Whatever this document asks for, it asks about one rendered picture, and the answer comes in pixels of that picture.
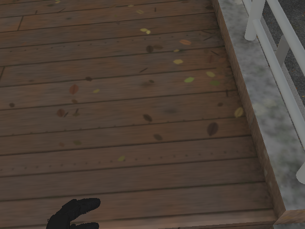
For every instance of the robot left hand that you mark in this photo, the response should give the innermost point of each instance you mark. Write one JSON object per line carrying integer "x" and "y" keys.
{"x": 72, "y": 210}

